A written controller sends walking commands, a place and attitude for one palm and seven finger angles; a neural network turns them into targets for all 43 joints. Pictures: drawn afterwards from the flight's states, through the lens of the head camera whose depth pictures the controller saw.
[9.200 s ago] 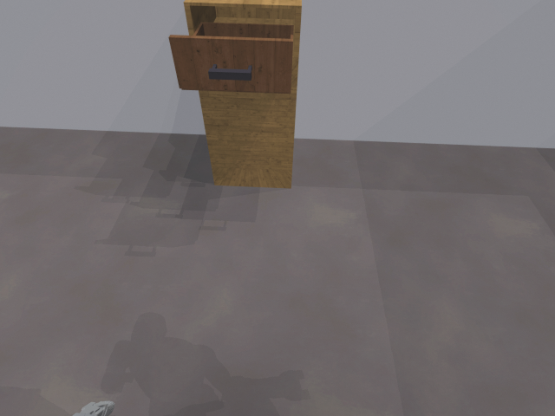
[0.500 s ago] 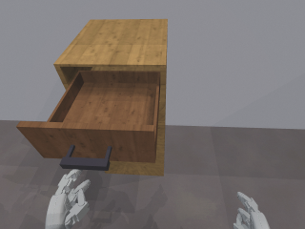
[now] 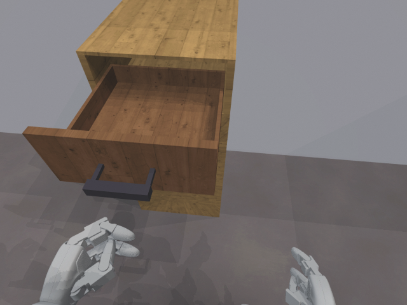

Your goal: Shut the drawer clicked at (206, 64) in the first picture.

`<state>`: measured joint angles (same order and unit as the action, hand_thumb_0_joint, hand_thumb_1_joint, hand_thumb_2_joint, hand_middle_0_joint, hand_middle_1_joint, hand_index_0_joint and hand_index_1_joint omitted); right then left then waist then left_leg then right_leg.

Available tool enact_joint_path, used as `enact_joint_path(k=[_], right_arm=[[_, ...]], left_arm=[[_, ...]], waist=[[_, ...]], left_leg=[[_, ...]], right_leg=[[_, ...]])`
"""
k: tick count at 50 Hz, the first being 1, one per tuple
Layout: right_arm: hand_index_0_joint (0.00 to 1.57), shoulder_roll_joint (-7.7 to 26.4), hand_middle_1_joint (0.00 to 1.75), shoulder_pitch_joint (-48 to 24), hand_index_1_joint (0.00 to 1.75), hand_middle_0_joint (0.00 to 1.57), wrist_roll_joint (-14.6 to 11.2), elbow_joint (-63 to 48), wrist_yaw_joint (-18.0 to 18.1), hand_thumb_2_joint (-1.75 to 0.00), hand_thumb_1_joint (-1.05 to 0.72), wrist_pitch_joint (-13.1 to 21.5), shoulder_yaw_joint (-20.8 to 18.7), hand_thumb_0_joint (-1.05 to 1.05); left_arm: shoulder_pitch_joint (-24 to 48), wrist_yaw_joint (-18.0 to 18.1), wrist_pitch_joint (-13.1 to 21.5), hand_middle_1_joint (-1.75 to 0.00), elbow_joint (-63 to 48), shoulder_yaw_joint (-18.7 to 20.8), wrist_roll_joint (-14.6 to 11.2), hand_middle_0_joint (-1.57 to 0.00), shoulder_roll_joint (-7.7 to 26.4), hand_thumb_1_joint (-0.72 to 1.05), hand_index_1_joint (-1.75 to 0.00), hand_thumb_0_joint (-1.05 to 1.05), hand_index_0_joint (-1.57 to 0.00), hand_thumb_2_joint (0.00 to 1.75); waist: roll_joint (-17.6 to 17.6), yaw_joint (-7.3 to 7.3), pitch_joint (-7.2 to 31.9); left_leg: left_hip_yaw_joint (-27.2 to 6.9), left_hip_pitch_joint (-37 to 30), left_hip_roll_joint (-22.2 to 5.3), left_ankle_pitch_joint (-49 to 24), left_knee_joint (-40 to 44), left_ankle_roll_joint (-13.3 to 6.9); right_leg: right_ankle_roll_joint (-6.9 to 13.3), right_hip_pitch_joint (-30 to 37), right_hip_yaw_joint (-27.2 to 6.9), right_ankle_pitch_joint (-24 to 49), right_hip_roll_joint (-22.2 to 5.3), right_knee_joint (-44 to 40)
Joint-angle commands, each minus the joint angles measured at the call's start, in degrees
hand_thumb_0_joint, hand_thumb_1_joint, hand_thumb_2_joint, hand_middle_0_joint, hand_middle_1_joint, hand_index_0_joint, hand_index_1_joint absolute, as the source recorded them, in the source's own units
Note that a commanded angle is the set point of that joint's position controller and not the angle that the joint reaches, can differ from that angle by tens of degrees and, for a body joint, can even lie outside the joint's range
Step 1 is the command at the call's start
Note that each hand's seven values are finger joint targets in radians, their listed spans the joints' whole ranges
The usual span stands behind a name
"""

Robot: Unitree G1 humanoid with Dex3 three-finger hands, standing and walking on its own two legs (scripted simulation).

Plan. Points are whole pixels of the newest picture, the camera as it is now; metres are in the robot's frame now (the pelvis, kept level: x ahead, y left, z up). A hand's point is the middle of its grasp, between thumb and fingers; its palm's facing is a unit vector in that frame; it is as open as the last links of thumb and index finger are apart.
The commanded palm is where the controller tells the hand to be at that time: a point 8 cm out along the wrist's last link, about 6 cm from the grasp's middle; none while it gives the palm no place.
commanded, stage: raise the hand and make a fist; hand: left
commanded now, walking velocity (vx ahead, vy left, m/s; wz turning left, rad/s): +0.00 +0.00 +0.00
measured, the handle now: (122, 180) +0.34 +0.18 +0.07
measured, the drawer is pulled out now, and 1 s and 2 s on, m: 0.29 0.29 0.29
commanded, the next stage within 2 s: bring the fist close to the handle in 1.14 s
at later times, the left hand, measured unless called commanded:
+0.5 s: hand (78, 266) +0.16 +0.18 +0.13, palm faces -0.01 -1.00 -0.07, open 3.1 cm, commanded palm +0.11 +0.23 +0.14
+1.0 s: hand (77, 266) +0.15 +0.17 +0.15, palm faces -0.04 -0.99 -0.12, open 3.3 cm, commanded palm +0.10 +0.22 +0.17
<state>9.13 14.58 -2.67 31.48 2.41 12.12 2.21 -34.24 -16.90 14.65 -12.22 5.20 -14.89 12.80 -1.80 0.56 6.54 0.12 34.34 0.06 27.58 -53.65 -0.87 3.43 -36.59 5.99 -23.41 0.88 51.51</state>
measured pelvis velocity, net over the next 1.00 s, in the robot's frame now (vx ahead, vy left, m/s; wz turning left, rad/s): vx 0.02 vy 0.01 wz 0.01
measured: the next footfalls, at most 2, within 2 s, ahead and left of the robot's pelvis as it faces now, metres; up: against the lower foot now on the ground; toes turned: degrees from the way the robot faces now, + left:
none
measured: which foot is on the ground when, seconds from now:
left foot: down 0.00-1.00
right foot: down 0.00-1.00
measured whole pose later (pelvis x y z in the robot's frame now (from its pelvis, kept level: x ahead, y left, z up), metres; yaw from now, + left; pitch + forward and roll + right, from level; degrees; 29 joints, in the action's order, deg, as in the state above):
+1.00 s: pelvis +0.02 +0.01 +0.03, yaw +0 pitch +0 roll -1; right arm 12.9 14.1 -4.0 31.6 2.1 19.7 2.9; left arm -42.5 -13.2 3.5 -31.6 6.0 -13.7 14.7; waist -3.1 -2.6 5.6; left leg 0.1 17.9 0.7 24.0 -41.4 -1.6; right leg 2.4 -19.9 5.6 -20.0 0.8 39.3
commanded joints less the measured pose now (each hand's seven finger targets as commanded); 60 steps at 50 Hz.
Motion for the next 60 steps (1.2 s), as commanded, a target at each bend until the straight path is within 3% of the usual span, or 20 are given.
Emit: enact_joint_path(k=[1, 3, 7, 10, 15, 18, 23, 27, 31, 35, 38, 39, 40, 43, 46, 47, 50, 56, 59, 60], right_arm=[[0.20, 8.04, 0.30, -9.25, 0.30, 0.20, -0.30, -11.50, 0.34, -0.90, -0.90, 4.78, -4.35, 0.00], [0.20, 8.51, 0.30, -7.90, 0.30, 0.20, -0.14, -11.46, -0.37, -0.90, -0.90, 6.06, -4.35, 0.00], [0.20, 9.88, 0.30, -6.03, 0.30, 0.20, -0.38, -11.48, -0.80, -0.90, -0.90, 8.40, -4.67, 0.00], [0.20, 10.26, 0.30, -6.23, 0.30, 0.20, -0.44, -11.06, -0.48, -0.90, -0.90, 9.19, -4.75, 0.00], [0.20, 9.41, 0.30, -6.79, 0.30, 0.20, -0.58, -11.52, -0.19, -0.90, -0.90, 8.50, -4.42, 0.00], [0.20, 9.16, 0.30, -6.70, 0.30, 0.20, -0.84, -12.23, -0.51, -0.90, -0.90, 8.26, -3.85, 0.00], [0.20, 9.69, 0.30, -7.23, 0.30, 0.20, -1.19, -12.51, -0.41, -0.90, -0.90, 8.89, -2.78, 0.00], [0.20, 9.40, 0.30, -7.35, 0.30, 0.20, -1.22, -12.07, -0.18, -0.90, -0.90, 8.70, -2.27, 0.00], [0.20, 8.76, 0.30, -8.04, 0.30, 0.20, -1.33, -11.83, -0.21, -0.90, -0.90, 8.94, -1.59, 0.00], [0.20, 9.01, 0.30, -8.55, 0.30, 0.20, -1.49, -11.46, -0.44, -0.90, -0.90, 10.23, -1.26, 0.00], [0.20, 9.13, 0.30, -8.42, 0.30, 0.20, -1.68, -11.03, -0.55, -0.90, -0.90, 11.33, -1.23, 0.00], [0.20, 9.23, 0.30, -8.39, 0.30, 0.20, -1.73, -10.82, -0.45, -0.90, -0.90, 11.46, -1.40, 0.00], [0.20, 9.38, 0.30, -9.16, 0.30, 0.20, -1.95, -10.52, -0.44, -0.90, -0.90, 11.43, -1.41, 0.00], [0.20, 9.31, 0.30, -9.34, 0.30, 0.20, -1.93, -10.61, -0.15, -0.90, -0.90, 11.31, -1.57, 0.00], [0.20, 9.01, 0.30, -9.56, 0.30, 0.20, -1.76, -11.05, -0.16, -0.90, -0.90, 11.53, -1.56, 0.00], [0.20, 8.76, 0.30, -9.26, 0.30, 0.20, -1.71, -10.56, -0.08, -0.90, -0.90, 11.45, -1.70, 0.00], [0.20, 8.86, 0.30, -9.44, 0.30, 0.20, -1.57, -10.17, -0.14, -0.90, -0.90, 11.88, -1.47, 0.00], [0.20, 10.09, 0.30, -8.93, 0.30, 0.20, -2.00, -8.97, 0.76, -0.90, -0.90, 13.80, -1.47, 0.00], [0.20, 10.23, 0.30, -8.93, 0.30, 0.20, -2.05, -8.43, 1.37, -0.90, -0.90, 14.29, -1.81, 0.00], [0.20, 10.16, 0.30, -9.54, 0.30, 0.20, -2.08, -8.32, 1.34, -0.90, -0.90, 14.47, -1.78, 0.00]], left_arm=[[-7.10, 5.85, 5.12, -1.14, -16.14, 7.57, -1.24, -0.98, 4.44, 0.90, -1.14, 0.00, -0.98, 0.90], [-8.00, 5.90, 6.69, -1.19, -18.11, 3.72, -0.12, -1.02, 2.90, 0.90, -1.19, 0.00, -1.02, 0.90], [-7.30, 3.95, 8.39, -1.27, -20.66, -1.35, 0.84, -1.10, 1.81, 0.90, -1.27, 0.00, -1.10, 0.90], [-7.68, 4.46, 8.25, -1.34, -22.66, 1.13, 1.68, -1.16, 5.08, 0.90, -1.34, 0.00, -1.16, 0.90], [-8.78, 7.66, 5.72, -1.45, -25.53, 3.93, 1.97, -1.26, 5.41, 0.90, -1.45, 0.00, -1.26, 0.90], [-9.57, 7.45, 3.49, -1.51, -26.68, 1.59, 1.31, -1.32, 2.94, 0.90, -1.51, 0.00, -1.32, 0.90], [-7.02, 5.19, -0.70, -1.60, -28.26, -1.66, 1.93, -1.40, 2.65, 0.90, -1.60, 0.00, -1.40, 0.90], [-5.73, 5.37, -3.74, -1.60, -29.95, 1.71, 2.57, -1.40, 5.73, 0.90, -1.60, 0.00, -1.40, 0.90], [-5.27, 6.25, -4.65, -1.60, -33.02, 4.34, 1.70, -1.40, 6.47, 0.90, -1.60, 0.00, -1.40, 0.90], [-5.01, 5.51, -5.18, -1.60, -34.02, 3.85, 0.20, -1.40, 5.21, 0.90, -1.60, 0.00, -1.40, 0.90], [-6.70, 4.25, -6.17, -1.60, -33.16, 2.28, 0.22, -1.40, 4.19, 0.90, -1.60, 0.00, -1.40, 0.90], [-6.96, 3.83, -6.82, -1.60, -31.88, 2.32, 0.05, -1.40, 4.09, 0.90, -1.60, 0.00, -1.40, 0.90], [-7.59, 3.40, -7.53, -1.60, -30.42, 2.80, -0.07, -1.40, 4.11, 0.90, -1.60, 0.00, -1.40, 0.90], [-7.99, 3.16, -8.41, -1.60, -30.34, 4.06, 0.27, -1.40, 5.46, 0.90, -1.60, 0.00, -1.40, 0.90], [-7.00, 4.13, -7.66, -1.60, -33.55, 6.07, 0.45, -1.40, 7.28, 0.90, -1.60, 0.00, -1.40, 0.90], [-8.02, 4.62, -7.19, -1.60, -32.72, 7.73, 0.34, -1.40, 7.97, 0.90, -1.60, 0.00, -1.40, 0.90], [-7.28, 5.11, -5.19, -1.60, -33.33, 7.69, -0.61, -1.40, 7.19, 0.90, -1.60, 0.00, -1.40, 0.90], [-2.48, 2.80, -3.57, -1.60, -28.59, 5.62, -1.93, -1.40, 6.54, 0.90, -1.60, 0.00, -1.40, 0.90], [-1.53, 2.08, -4.43, -1.60, -25.90, 8.15, -1.43, -1.40, 9.12, 0.90, -1.60, 0.00, -1.40, 0.90], [-1.50, 1.93, -4.60, -1.60, -25.75, 8.41, -1.33, -1.40, 9.27, 0.90, -1.60, 0.00, -1.40, 0.90]], waist=[[1.30, -3.50, 4.14], [-0.24, -2.12, 3.95], [1.37, 0.08, 3.41], [0.69, -0.47, 3.60], [-1.60, -2.29, 3.92], [-1.43, -2.20, 2.93], [-0.67, -1.42, -0.54], [-0.48, -2.13, -0.11], [-2.08, -2.97, 0.65], [-2.38, -2.94, 1.27], [-0.66, -2.91, 0.19], [1.19, -2.87, 0.11], [0.25, -2.94, -0.70], [2.40, -3.41, -1.90], [-0.91, -3.98, -0.06], [-0.57, -4.22, 0.08], [-2.14, -4.02, -0.52], [0.27, -2.30, -3.98], [2.61, -2.76, -4.03], [1.04, -2.99, -3.98]], left_leg=[[-1.74, 1.02, 0.14, -12.29, 9.96, -0.57], [-1.68, -0.24, 0.10, -11.98, 9.81, -0.82], [-2.34, -1.27, -0.06, -9.73, 9.32, -1.22], [-2.85, -2.27, -0.25, -9.02, 10.08, -1.19], [-3.14, -5.11, -0.57, -11.64, 12.65, -0.74], [-3.23, -6.63, -0.95, -14.87, 13.50, -0.17], [-3.82, -8.14, -1.23, -14.04, 15.38, -0.38], [-4.03, -9.88, -1.29, -15.45, 17.04, -0.07], [-4.20, -12.06, -1.36, -17.65, 18.46, 0.72], [-3.94, -13.82, -1.20, -19.44, 18.67, 0.76], [-3.87, -14.20, -1.16, -20.58, 19.24, 0.79], [-3.74, -13.95, -0.99, -20.08, 19.11, 0.53], [-3.55, -13.74, -0.88, -19.41, 19.20, 0.37], [-3.05, -13.21, -0.58, -18.22, 19.96, 0.21], [-2.49, -14.04, -0.13, -18.31, 19.85, 0.11], [-2.37, -14.05, -0.13, -18.28, 19.79, 0.16], [-2.23, -13.96, 0.08, -17.57, 19.23, 0.06], [-2.18, -13.09, 0.18, -11.85, 18.54, -0.84], [-2.10, -12.48, 0.22, -10.90, 18.40, -1.05], [-2.01, -13.02, 0.32, -10.96, 18.41, -1.09]], right_leg=[[-2.24, 11.35, -4.53, 4.44, -1.87, -9.89], [-2.20, 9.48, -3.91, 4.04, -1.72, -9.59], [-2.41, 7.42, -4.73, 0.88, -1.70, -10.88], [-2.12, 7.83, -4.39, -0.27, -1.69, -11.22], [-1.72, 10.16, -2.01, 4.25, -1.10, -10.28], [-1.85, 11.09, -0.98, 8.16, -0.81, -10.16], [-1.99, 11.85, -1.24, 8.35, -0.64, -12.34], [-1.83, 14.21, -1.11, 9.84, -0.50, -13.52], [-1.62, 16.16, -0.32, 11.31, -0.35, -14.09], [-1.81, 17.68, -0.30, 13.92, -0.32, -15.13], [-1.92, 18.27, -0.33, 15.49, -0.37, -15.76], [-2.05, 18.42, -0.61, 15.93, -0.38, -16.14], [-1.98, 18.57, -0.86, 15.71, -0.32, -16.67], [-2.01, 18.91, -1.16, 15.04, -0.42, -17.42], [-1.88, 19.84, -1.63, 14.77, -0.67, -17.62], [-1.84, 20.09, -1.59, 14.46, -0.60, -17.78], [-1.79, 19.64, -1.95, 13.82, -0.53, -18.27], [-2.35, 17.13, -5.06, 6.18, -1.31, -22.04], [-2.62, 17.53, -7.08, 2.59, -1.91, -23.95], [-2.55, 17.67, -7.34, 2.49, -1.95, -24.26]])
